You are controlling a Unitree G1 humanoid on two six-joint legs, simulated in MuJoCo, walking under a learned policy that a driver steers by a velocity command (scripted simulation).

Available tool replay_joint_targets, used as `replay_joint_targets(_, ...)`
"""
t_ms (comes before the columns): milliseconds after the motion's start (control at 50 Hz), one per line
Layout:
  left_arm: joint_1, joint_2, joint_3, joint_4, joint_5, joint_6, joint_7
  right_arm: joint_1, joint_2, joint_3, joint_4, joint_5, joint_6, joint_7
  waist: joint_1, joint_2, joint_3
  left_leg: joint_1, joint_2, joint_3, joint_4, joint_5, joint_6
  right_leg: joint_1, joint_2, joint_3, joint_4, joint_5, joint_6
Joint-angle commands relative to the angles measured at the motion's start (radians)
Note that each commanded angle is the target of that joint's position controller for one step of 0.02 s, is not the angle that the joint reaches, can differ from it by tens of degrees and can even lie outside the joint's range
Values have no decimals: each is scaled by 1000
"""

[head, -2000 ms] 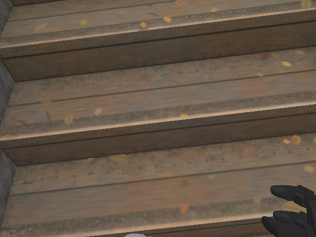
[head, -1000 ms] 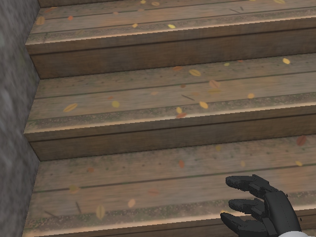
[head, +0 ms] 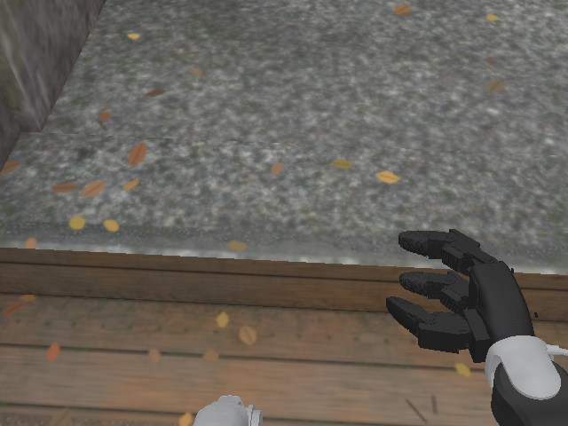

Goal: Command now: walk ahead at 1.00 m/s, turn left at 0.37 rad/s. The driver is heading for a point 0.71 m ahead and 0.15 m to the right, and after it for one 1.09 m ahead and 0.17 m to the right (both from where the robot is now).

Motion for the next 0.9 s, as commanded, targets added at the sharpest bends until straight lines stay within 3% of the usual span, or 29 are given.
replay_joint_targets(20,-245,380,71,-243,-57,-44,16,626,-165,-65,166,15,12,6,-318,-110,-355,1006,-121,110,-358,8,-13,-238,-174,66,352,1801,-179)
replay_joint_targets(40,-291,351,86,-286,-52,-41,-6,638,-215,-88,166,16,-19,21,-323,-115,-363,1064,-139,-33,-764,40,-28,-194,-123,152,679,1614,-144)
replay_joint_targets(60,-199,181,70,-337,15,-38,-44,543,-372,-137,190,-27,-31,12,-153,260,-354,1275,116,-482,-893,479,34,-545,90,260,1222,53,-46)
replay_joint_targets(80,-150,106,54,-367,44,-39,-65,595,-353,-147,218,-32,-21,-13,-140,203,-492,1370,247,-845,-1071,485,114,-785,243,560,1660,-104,-61)
replay_joint_targets(100,-235,22,38,-436,63,-38,-64,546,-311,-141,249,-35,-34,-11,-98,50,-396,1309,261,-856,-1110,154,111,-963,235,622,1867,-56,-90)
replay_joint_targets(120,-306,-33,20,-481,78,-38,-60,531,-239,-123,315,-23,-51,-3,-48,-19,-166,1171,245,-755,-1119,20,39,-1103,198,571,1891,-21,-118)
replay_joint_targets(160,-381,-140,-33,-540,89,-12,-49,594,-134,-105,432,-38,-87,16,-6,11,4,1122,240,-468,-1114,297,-2,-1329,168,492,2137,-119,-167)
replay_joint_targets(200,-369,-148,-39,-530,55,36,-36,582,-40,-73,477,-30,-109,22,42,-8,28,1010,216,-264,-1202,253,-46,-1342,169,470,2109,-204,-174)
replay_joint_targets(260,-556,-195,-63,-625,32,84,3,613,-49,-58,547,-42,-145,23,60,42,145,867,254,-139,-1390,232,-92,-1459,167,393,2124,-357,-161)
replay_joint_targets(300,-745,-185,-91,-715,36,99,31,647,-50,-39,596,2,-137,13,70,38,192,677,181,59,-1587,543,-156,-1246,174,245,1677,-356,-170)
replay_joint_targets(320,-631,-131,-97,-690,21,104,15,608,-90,-37,572,21,-132,-9,130,44,113,570,148,149,-1645,754,-132,-887,139,136,1394,-264,-155)
replay_joint_targets(340,-469,-43,-67,-591,30,108,-5,585,-147,-37,517,63,-139,-31,169,19,-73,591,138,171,-1554,1356,-82,-540,217,40,1349,-188,-148)
replay_joint_targets(400,-81,69,-8,-471,13,145,-16,455,-456,-132,394,95,-196,-68,338,209,-365,1029,300,92,-1011,2259,-59,-355,232,118,1079,-263,-155)
replay_joint_targets(420,-54,146,16,-457,25,132,-30,435,-442,-144,332,94,-186,-45,334,148,-398,1061,275,65,-691,2152,-71,-271,294,203,800,-301,-157)
replay_joint_targets(440,-153,192,59,-441,11,113,-37,416,-336,-139,303,60,-172,-17,284,14,-292,897,111,19,-210,1041,-111,-233,251,442,483,-226,-248)
replay_joint_targets(460,-270,215,73,-413,33,124,-17,439,-187,-101,181,-34,-174,19,110,-261,-288,422,-91,-94,345,231,-196,-46,81,923,399,290,-416)
replay_joint_targets(480,-297,154,61,-432,44,131,-2,429,-86,-60,91,-72,-170,37,56,-105,-351,225,-68,-199,630,190,-144,-41,16,1127,268,-95,-465)
replay_joint_targets(540,-124,61,42,-267,67,87,-10,277,71,23,-22,-95,-140,12,-1,102,90,-169,9,-172,890,40,-68,-296,46,951,157,-344,-326)
replay_joint_targets(580,-122,25,26,-239,77,62,-22,250,62,32,-19,-55,-93,-8,-26,57,156,-209,16,-108,1011,-79,-67,-456,89,777,149,-281,-284)
replay_joint_targets(640,-97,64,20,-176,43,20,-45,-29,82,69,-181,-58,-69,-35,-41,82,280,-140,106,-66,541,-238,-75,-751,130,711,-30,-359,-216)
replay_joint_targets(680,-158,98,37,-222,27,25,-9,-6,-7,50,-205,-31,-53,-37,-47,86,155,455,133,50,108,-113,-121,-973,106,708,-258,-25,-282)
replay_joint_targets(700,-205,135,46,-246,0,27,3,82,8,50,-171,-23,-52,-38,-94,85,33,813,103,73,-31,-6,-112,-1030,107,638,-237,318,-274)
replay_joint_targets(740,-150,297,113,-288,1,8,3,320,-80,-12,-92,-9,-40,-57,-154,-21,-240,1032,6,1,-264,-195,-103,-624,74,636,204,1275,-244)
replay_joint_targets(760,-206,380,147,-327,24,-1,-7,464,-145,-49,-68,3,-34,-55,-259,-80,-355,1026,-3,-70,-419,-311,-94,-425,43,706,480,1482,-229)
replay_joint_targets(780,-325,360,157,-360,33,-24,-29,673,-242,-93,15,-10,-46,-37,-380,-14,-483,1165,24,-112,-545,-339,-67,-391,65,656,820,1416,-197)
replay_joint_targets(800,-375,168,119,-390,48,-52,-61,791,-330,-118,144,-36,-58,-25,-351,327,-466,1270,146,-419,-767,-379,11,-615,260,540,1304,352,-136)
replay_joint_targets(820,-268,13,83,-455,70,-44,-73,641,-317,-118,186,-24,-60,-25,-172,510,-384,1245,304,-1014,-1166,-182,134,-913,341,570,1658,-104,-121)
replay_joint_targets(860,-362,-69,27,-539,89,-17,-63,499,-103,-75,258,-16,-96,-9,-52,138,-83,1104,316,-962,-1180,-411,163,-1177,226,518,1872,-196,-149)
replay_joint_targets(900,-425,-168,-29,-603,110,39,-43,612,-11,-58,410,-13,-122,-8,6,4,92,904,252,-697,-1167,-277,74,-1269,185,501,1934,-346,-155)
